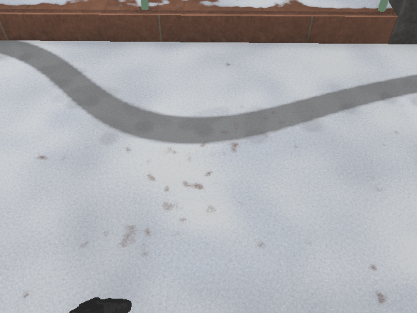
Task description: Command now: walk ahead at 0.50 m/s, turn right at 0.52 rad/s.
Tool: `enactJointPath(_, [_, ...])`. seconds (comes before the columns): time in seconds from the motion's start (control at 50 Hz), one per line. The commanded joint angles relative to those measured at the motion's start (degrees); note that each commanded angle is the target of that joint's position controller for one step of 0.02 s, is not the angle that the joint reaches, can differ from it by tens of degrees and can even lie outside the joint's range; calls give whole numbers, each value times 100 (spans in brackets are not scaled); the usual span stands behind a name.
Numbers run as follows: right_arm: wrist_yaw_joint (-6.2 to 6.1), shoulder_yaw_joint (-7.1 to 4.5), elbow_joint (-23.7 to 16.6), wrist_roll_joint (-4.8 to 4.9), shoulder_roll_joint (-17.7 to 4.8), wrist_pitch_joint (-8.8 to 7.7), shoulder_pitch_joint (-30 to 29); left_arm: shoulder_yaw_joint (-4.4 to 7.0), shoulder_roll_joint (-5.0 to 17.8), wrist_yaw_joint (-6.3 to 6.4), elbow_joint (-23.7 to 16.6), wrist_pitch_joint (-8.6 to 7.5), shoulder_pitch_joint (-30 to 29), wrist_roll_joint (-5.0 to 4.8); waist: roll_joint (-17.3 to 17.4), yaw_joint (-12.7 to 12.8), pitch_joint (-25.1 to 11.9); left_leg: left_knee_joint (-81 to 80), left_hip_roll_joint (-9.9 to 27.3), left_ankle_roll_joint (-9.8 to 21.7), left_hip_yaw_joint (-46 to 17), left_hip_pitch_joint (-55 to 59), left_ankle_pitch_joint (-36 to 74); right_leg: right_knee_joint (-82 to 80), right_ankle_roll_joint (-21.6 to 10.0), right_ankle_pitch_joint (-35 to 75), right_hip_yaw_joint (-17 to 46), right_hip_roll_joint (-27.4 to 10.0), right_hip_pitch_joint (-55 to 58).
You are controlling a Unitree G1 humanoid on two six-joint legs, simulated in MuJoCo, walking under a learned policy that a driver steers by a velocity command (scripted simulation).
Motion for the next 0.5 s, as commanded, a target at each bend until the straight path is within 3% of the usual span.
enactJointPath(0.02, [60, -204, -1, 177, -879, -21, 626, 11, 53, 70, -432, 85, -815, 18, 412, 108, 670, -264, 1608, 429, -343, 971, 5638, -1152, 161, -401, -325, 155, -7])
enactJointPath(0.1, [-82, -444, -94, 109, -1297, 166, 728, 169, 374, 145, -242, -43, -522, -32, 690, 402, 579, 485, 1794, 148, -191, 1715, 7489, -1597, 158, -1175, -610, 639, 653])
enactJointPath(0.12, [-134, -510, -161, 94, -1390, 251, 670, 200, 464, 219, -156, -95, -324, -71, 658, 508, 511, 866, 1810, 121, -150, 1759, 7924, -1972, 96, -1062, -698, 788, 989])
enactJointPath(0.14, [-164, -513, -218, 29, -1387, 319, 449, 269, 626, 278, -12, -165, 64, -134, 662, 709, 410, 1382, 1717, 58, -89, 1343, 8135, -2430, -79, -390, -711, 946, 1855])
enactJointPath(0.16, [-165, -475, -262, -81, -1256, 307, 473, 418, 939, 413, 247, -233, 846, -154, 795, 887, -51, 2180, 1521, -98, -195, 221, 7860, -1968, -294, -69, -538, 1104, 3639])
enactJointPath(0.18, [-143, -324, -428, -217, -758, 252, 673, 469, 1039, 594, 612, -247, 2424, 26, 105, 1171, -1144, 3999, 1274, -606, -375, -2199, 5758, -1090, -1085, 863, 416, 604, 6889])
enactJointPath(0.2, [110, -139, -538, -250, -344, 205, 674, 402, 1055, 626, 1135, -225, 3603, 163, -1005, 1305, -1800, 5897, 90, -948, -839, -4149, -961, -1994, -1966, 1652, 2750, -633, 8916])
enactJointPath(0.22, [261, -254, -1044, 105, -621, 190, -717, 513, 1079, 608, 1343, -233, 4190, 244, -439, 1822, -1109, 6728, -172, -526, -1904, -5231, -1001, -3021, -1582, 1049, 3231, -808, 8521])
enactJointPath(0.24, [-114, -490, -1770, 1135, -1001, -157, -1878, 543, 1341, 559, 649, -109, 2170, -371, -1065, 992, 262, 7261, -74, -418, -2005, -5549, -711, -3345, -1689, 1735, 3420, -960, 6752])
enactJointPath(0.26, [-237, -476, -1857, 986, -1093, -290, -2004, 379, 868, 535, 361, -111, 1632, -457, -399, 747, 243, 7104, 203, -235, -2165, -5185, -334, -3570, -1493, 1665, 2994, -867, 5692])
enactJointPath(0.28, [-290, -512, -1892, 813, -1051, -302, -1740, 293, 684, 528, 174, -113, 1371, -369, 0, 358, 171, 6941, 295, -177, -2140, -4682, -54, -3731, -1380, 1448, 2688, -759, 4877])
enactJointPath(0.3, [-285, -531, -1887, 685, -926, -238, -1380, 255, 647, 547, 26, -92, 1148, -314, 95, 111, 109, 6811, 421, -180, -2156, -4409, 2, -3837, -1347, 1158, 2385, -584, 4349])
enactJointPath(0.32, [-256, -576, -1931, 628, -887, -150, -1129, 202, 560, 566, -139, -71, 996, -274, 71, -64, 186, 6390, 555, -186, -2164, -4371, 3, -3938, -1263, 753, 2206, -512, 3945])
enactJointPath(0.36, [-244, -530, -2206, 525, -754, -33, -1531, 178, 689, 671, -328, -42, 958, -236, 158, -129, 580, 4974, 656, -282, -1864, -3934, 331, -4241, -1030, 448, 1767, -249, 2606])
enactJointPath(0.4, [-282, -431, -2375, 342, -547, -13, -2187, 314, 1112, 766, -393, -12, 1361, -255, 60, 133, 538, 3205, 318, -397, -1547, -2823, 1576, -4112, -769, 296, 1276, 301, 1743])
enactJointPath(0.44, [-305, -442, -2506, 497, -638, 28, -2603, 374, 1217, 788, -272, 11, 2058, -337, -311, 462, 297, 2318, -7, -533, -1590, -2350, 2492, -3966, -674, -295, 1487, 318, 2016])
enactJointPath(0.46, [-320, -487, -2563, 589, -792, 68, -2680, 381, 1192, 784, -254, 5, 2208, -385, -437, 498, 281, 1980, -23, -561, -1746, -2293, 2600, -3884, -614, -646, 1734, 215, 2302])
enactJointPath(0.5, [-339, -588, -2640, 646, -1096, 115, -2809, 383, 1029, 789, -274, 10, 2293, -426, -504, 467, 311, 1523, -4, -502, -1998, -2392, 2347, -3447, -468, -993, 2162, 64, 3027])
Velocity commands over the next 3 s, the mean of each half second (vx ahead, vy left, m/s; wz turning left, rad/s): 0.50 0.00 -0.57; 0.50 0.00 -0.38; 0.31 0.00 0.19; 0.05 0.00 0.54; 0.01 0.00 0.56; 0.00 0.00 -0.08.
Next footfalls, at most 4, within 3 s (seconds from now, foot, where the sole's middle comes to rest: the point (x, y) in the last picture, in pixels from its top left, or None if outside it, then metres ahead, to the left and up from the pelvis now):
0.16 right None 0.25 -0.12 -0.77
0.58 left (209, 292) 0.61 0.00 -0.77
1.02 right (304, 278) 0.64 -0.32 -0.77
1.48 left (261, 206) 0.94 -0.22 -0.77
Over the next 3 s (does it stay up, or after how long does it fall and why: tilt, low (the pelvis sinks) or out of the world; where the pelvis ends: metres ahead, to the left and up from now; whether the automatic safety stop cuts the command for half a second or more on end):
stays up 0.78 -0.26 -0.02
